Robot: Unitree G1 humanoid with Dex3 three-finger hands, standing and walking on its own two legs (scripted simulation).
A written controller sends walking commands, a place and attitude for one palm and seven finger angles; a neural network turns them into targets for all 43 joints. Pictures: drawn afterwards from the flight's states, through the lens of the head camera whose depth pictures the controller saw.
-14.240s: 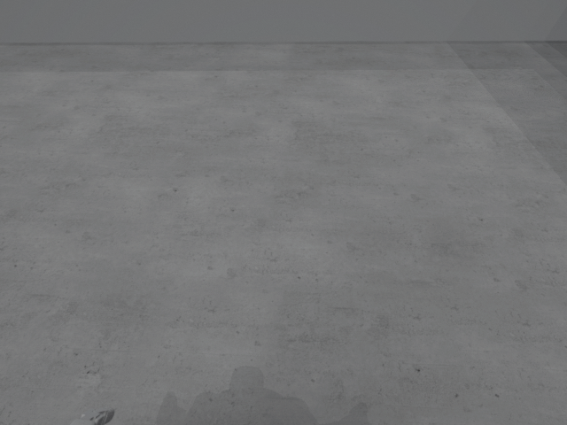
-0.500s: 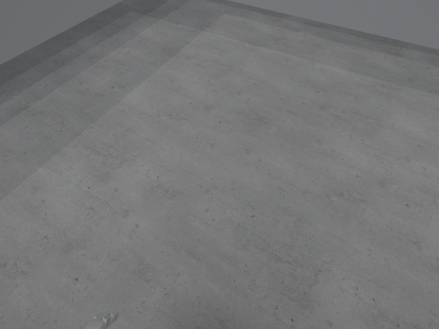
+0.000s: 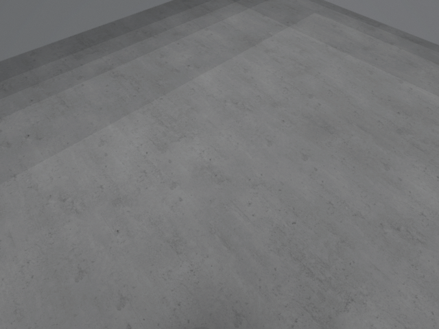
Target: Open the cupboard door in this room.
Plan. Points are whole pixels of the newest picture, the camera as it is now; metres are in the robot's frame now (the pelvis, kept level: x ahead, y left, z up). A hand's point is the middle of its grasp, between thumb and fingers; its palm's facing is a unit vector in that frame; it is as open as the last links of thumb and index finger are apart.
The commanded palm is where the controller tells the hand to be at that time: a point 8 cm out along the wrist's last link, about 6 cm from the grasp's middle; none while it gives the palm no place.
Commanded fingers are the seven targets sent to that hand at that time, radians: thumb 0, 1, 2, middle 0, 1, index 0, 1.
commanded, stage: turn or walk to find it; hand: left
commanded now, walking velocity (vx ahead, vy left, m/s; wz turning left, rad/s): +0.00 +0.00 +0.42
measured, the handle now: out of the picture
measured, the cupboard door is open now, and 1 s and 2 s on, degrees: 0 0 0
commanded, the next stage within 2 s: none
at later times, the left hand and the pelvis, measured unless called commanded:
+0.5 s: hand out of the picture +0.06 +0.18 -0.14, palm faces +0.19 -0.94 -0.29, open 7.4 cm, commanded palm none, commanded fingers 0.00 0.90 0.90 -0.20 -0.30 -0.20 -0.30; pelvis -0.01 -0.03 +0.01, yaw +12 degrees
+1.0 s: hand out of the picture -0.11 +0.19 -0.17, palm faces +0.45 -0.86 -0.24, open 7.4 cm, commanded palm none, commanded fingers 0.00 0.90 0.90 -0.20 -0.30 -0.20 -0.30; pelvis -0.04 -0.01 +0.01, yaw +25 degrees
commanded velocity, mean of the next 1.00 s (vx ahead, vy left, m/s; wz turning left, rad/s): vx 0.00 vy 0.00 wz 0.42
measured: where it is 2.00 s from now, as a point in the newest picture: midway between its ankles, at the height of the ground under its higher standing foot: outside the picture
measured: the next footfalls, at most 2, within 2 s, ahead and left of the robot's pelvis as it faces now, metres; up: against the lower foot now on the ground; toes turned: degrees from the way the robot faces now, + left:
right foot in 0.44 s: +0.06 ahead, -0.13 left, +0.00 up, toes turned +5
left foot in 0.90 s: -0.05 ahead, +0.10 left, +0.00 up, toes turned +27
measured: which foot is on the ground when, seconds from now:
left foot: down 0.00-0.44, up 0.46-0.88, down 0.90-1.00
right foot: down 0.00-0.00, up 0.02-0.42, down 0.44-0.90, up 0.92-1.00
